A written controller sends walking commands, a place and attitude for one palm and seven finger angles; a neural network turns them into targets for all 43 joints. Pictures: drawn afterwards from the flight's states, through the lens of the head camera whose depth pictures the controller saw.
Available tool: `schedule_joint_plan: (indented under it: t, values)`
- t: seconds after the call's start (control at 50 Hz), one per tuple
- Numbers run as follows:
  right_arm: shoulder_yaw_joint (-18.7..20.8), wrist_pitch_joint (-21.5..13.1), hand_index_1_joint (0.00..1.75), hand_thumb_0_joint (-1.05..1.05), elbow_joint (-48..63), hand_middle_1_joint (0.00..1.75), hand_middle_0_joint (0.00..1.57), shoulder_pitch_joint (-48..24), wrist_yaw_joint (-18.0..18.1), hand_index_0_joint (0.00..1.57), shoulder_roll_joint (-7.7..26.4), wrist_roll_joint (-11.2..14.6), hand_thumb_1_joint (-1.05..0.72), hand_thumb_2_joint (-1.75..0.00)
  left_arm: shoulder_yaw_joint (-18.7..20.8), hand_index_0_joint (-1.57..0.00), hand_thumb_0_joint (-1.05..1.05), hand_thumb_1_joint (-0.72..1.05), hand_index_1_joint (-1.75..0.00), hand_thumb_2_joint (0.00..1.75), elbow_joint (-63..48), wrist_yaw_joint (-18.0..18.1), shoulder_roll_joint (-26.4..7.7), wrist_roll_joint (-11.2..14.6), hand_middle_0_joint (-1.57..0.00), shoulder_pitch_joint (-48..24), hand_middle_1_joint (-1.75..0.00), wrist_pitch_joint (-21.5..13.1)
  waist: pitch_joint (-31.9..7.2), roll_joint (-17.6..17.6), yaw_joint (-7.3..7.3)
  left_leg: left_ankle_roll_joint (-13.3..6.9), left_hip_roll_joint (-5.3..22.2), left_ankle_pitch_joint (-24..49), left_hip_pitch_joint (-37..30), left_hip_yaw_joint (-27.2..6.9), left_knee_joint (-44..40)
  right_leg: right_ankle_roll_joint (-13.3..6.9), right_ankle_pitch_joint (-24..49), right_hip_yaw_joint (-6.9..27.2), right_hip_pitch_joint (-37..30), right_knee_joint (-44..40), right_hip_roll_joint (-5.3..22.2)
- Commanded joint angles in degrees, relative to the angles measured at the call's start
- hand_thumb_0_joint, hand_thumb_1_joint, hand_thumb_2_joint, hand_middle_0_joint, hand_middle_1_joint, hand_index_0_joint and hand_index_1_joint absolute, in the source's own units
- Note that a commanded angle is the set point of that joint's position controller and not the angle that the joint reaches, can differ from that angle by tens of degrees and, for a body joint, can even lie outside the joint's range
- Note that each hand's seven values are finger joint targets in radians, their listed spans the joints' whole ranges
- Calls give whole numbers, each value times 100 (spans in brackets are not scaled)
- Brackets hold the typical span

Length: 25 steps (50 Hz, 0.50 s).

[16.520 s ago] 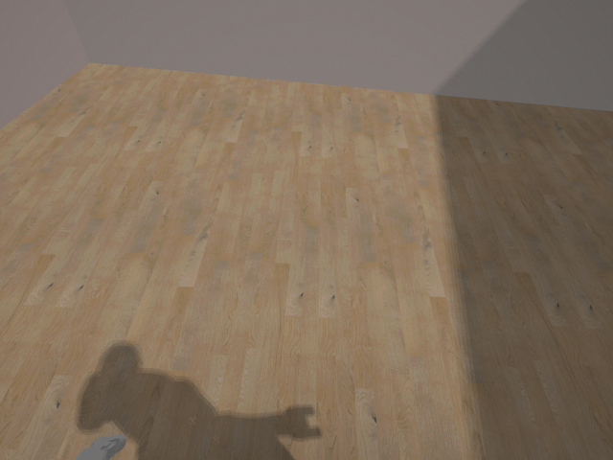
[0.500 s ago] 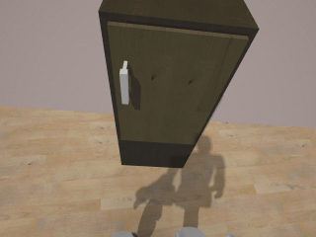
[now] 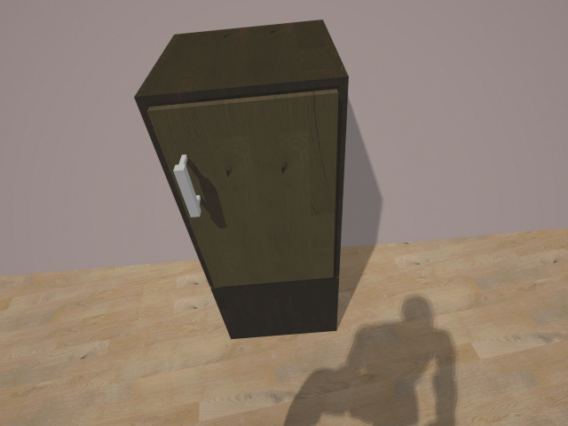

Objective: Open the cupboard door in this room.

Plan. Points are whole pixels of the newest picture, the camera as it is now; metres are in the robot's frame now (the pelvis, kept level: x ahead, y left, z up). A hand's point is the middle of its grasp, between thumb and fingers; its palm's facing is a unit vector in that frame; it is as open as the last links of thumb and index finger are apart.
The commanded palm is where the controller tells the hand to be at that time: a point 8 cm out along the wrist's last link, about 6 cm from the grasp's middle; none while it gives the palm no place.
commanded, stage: come to a stop and stand still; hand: left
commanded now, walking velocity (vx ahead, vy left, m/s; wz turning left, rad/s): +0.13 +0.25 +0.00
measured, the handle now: (189, 186) +0.59 +0.25 +0.02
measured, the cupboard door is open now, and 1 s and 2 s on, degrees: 0 0 0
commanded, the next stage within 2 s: look again from close up in 1.70 s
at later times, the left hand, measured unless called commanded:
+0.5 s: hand out of the picture -0.07 +0.17 -0.19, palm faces +0.16 -0.97 -0.16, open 7.4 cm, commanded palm none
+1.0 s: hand out of the picture +0.10 +0.20 -0.17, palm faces +0.04 -0.95 -0.31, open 7.4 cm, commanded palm none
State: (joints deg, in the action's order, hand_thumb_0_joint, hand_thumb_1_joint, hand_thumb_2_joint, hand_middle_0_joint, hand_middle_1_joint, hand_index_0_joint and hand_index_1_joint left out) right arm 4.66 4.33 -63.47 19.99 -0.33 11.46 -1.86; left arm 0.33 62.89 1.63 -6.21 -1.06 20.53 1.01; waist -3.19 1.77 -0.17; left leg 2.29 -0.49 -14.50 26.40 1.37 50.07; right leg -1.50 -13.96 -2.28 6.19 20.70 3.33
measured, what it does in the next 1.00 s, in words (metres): steps on the spot: left foot, then right foot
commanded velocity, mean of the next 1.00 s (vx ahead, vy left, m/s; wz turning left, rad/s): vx -0.01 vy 0.01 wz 0.00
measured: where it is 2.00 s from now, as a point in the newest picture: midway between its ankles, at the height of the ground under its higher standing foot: outside the picture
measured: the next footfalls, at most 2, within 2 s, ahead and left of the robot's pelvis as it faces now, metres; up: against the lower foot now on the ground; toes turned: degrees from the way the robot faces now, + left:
left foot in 0.46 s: +0.04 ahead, +0.17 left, +0.00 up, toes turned +6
right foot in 0.84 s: +0.11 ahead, -0.09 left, +0.00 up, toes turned -2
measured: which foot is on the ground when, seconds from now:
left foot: up 0.00-0.44, down 0.46-0.86, up 0.88-1.00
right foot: down 0.00-0.60, up 0.62-0.82, down 0.84-1.00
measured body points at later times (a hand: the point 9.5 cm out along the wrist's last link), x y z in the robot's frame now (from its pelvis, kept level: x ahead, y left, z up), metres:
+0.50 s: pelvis +0.02 +0.04 -0.02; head +0.05 +0.04 +0.43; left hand -0.08 +0.23 -0.17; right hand +0.11 -0.19 -0.17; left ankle +0.00 +0.17 -0.76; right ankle -0.03 -0.09 -0.75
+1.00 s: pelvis +0.03 +0.00 -0.01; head +0.07 -0.04 +0.43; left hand +0.09 +0.25 -0.15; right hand +0.05 -0.26 -0.19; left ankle -0.02 +0.15 -0.72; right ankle +0.02 -0.08 -0.75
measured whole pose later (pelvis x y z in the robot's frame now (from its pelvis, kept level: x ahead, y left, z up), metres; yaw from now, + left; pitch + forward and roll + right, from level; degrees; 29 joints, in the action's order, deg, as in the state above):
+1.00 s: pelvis +0.03 +0.00 -0.01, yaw +3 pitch +0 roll +2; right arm 3.4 2.9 -64.1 12.2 2.1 13.4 -0.8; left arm 1.2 59.7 1.7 -11.0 -1.3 8.0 -0.3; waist 4.5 2.6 1.6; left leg 1.7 2.2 -27.2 15.5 1.2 42.3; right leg -3.6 -17.0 -5.3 12.0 29.0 0.8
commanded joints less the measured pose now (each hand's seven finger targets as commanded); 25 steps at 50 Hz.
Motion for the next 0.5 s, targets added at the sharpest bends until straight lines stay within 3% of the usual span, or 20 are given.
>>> schedule_joint_plan:
  t: [0.0,0.06,0.14,0.18,0.26,0.3,0.34,0.38,0.4,0.42,0.44,0.46,0.48]
  values:
    - [53,-177,30,0,250,30,20,391,-53,20,239,-3,-90,-90,226,-20,0,90,-30,90,-344,40,-943,59,-20,-65,-30,-320,1196,-1152,81,116,158,491,694,-56,937,-8,-668,729,544,-1381,1060]
    - [46,-216,30,0,412,30,20,-20,-38,20,300,-5,-90,-90,220,-20,0,90,-30,90,-113,57,-830,51,-20,641,-30,-352,1025,-1130,-263,183,239,393,1082,-95,818,-97,-178,933,-275,-1197,1248]
    - [-8,-202,30,0,476,30,20,-233,1,20,243,0,-90,-90,227,-20,0,90,-30,90,-15,74,-734,11,-20,932,-30,-352,926,-1289,-356,193,317,104,1079,-182,551,-285,233,1214,-524,-1077,1418]
    - [-22,-207,30,0,505,30,20,-300,-5,20,255,9,-90,-90,238,-20,0,90,-30,90,-21,75,-725,-12,-20,899,-30,-360,913,-1290,-329,159,383,23,968,-202,441,-464,-105,1307,-440,-1129,1472]
    - [-81,-244,30,0,533,30,20,-526,14,20,162,74,-90,-90,221,-20,0,90,-30,90,-12,71,-698,-60,-20,739,-30,-335,961,-1397,-260,87,373,-259,346,-50,-223,-600,131,1132,36,-1018,1348]
    - [-137,-290,30,0,537,30,20,-621,37,20,96,113,-90,-90,223,-20,0,90,-30,90,12,60,-743,-80,-20,634,-30,-327,918,-1344,-216,44,339,-416,-72,51,-874,-641,650,991,194,-870,1331]
    - [-194,-363,30,0,506,30,20,-660,68,20,5,147,-90,-90,249,-20,0,90,-30,90,63,54,-820,-87,-20,530,-30,-301,770,-1363,-218,-4,224,-443,-642,182,-1542,-610,1289,828,256,-590,1237]
    - [-251,-443,30,0,363,30,20,-470,118,20,-43,159,-90,-90,230,-20,0,90,-30,90,134,65,-820,-41,-20,401,-30,-284,590,-1177,-64,-22,127,343,-1473,301,-2528,-391,1792,567,410,-122,970]
    - [-271,-514,30,0,283,30,20,-361,150,20,8,163,-90,-90,211,-20,0,90,-30,90,163,74,-714,-6,-20,391,-30,-267,510,-947,-23,-57,221,859,-1980,218,-2943,-237,1748,454,626,176,778]
    - [-252,-593,30,0,242,30,20,-267,188,20,217,153,-90,-90,162,-20,0,90,-30,90,190,74,-557,7,-20,503,-30,-243,294,-392,-33,-170,590,1681,-2457,-34,-2914,-66,1413,303,817,497,523]
    - [-211,-626,30,0,214,30,20,-213,222,20,468,138,-90,-90,118,-20,0,90,-30,90,215,79,-380,20,-20,626,-30,-227,96,178,-50,-413,1126,2680,-2744,-513,-2625,60,580,147,1080,624,329]
    - [-174,-585,30,0,233,30,20,-205,245,20,612,138,-90,-90,98,-20,0,90,-30,90,231,90,-299,1,-20,615,-30,-195,133,399,-48,-637,1451,2844,-2602,-719,-2655,136,-322,-9,1070,684,222]
    - [-182,-549,30,0,234,30,20,-344,269,20,634,115,-90,-90,82,-20,0,90,-30,90,218,92,-222,0,-20,567,-30,-177,486,334,-72,-725,1501,2692,-2306,-650,-2716,184,-566,-67,1137,601,165]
